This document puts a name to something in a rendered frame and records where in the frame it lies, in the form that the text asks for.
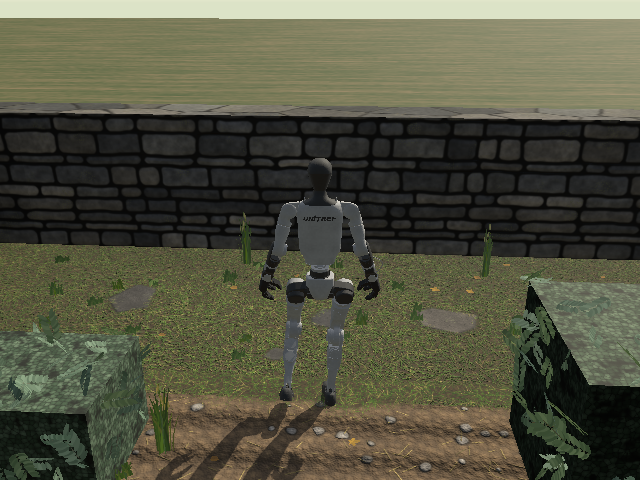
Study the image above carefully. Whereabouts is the robot left hand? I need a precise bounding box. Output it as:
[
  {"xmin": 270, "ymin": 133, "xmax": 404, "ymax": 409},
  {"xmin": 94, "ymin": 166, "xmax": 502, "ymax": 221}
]
[{"xmin": 259, "ymin": 278, "xmax": 282, "ymax": 300}]

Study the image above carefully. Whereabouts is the robot left upper arm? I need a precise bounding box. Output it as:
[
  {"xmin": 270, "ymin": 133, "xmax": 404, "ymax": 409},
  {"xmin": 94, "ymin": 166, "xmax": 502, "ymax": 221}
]
[{"xmin": 271, "ymin": 201, "xmax": 299, "ymax": 257}]

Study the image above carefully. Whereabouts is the right robot forearm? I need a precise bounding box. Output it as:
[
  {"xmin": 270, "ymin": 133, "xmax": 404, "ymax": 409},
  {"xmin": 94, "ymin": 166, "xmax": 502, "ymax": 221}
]
[{"xmin": 358, "ymin": 241, "xmax": 378, "ymax": 282}]

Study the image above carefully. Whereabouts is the robot right shin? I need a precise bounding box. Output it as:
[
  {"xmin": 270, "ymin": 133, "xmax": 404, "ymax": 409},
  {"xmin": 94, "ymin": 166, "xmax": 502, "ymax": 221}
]
[{"xmin": 327, "ymin": 329, "xmax": 344, "ymax": 393}]

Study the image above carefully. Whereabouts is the robot right upper arm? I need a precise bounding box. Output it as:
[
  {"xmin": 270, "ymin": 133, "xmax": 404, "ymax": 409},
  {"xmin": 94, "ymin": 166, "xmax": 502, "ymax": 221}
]
[{"xmin": 341, "ymin": 201, "xmax": 369, "ymax": 257}]

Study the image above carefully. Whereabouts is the robot right hand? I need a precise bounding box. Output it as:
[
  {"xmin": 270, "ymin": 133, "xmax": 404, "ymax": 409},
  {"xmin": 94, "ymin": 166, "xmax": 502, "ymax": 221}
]
[{"xmin": 357, "ymin": 279, "xmax": 381, "ymax": 300}]

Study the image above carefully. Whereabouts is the robot head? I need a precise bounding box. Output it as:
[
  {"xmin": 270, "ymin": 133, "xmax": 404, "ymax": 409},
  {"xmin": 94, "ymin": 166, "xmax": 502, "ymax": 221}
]
[{"xmin": 303, "ymin": 158, "xmax": 337, "ymax": 206}]

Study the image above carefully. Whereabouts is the left robot forearm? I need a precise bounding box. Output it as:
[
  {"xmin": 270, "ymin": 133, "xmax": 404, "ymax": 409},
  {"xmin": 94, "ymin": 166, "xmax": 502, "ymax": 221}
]
[{"xmin": 261, "ymin": 241, "xmax": 281, "ymax": 282}]

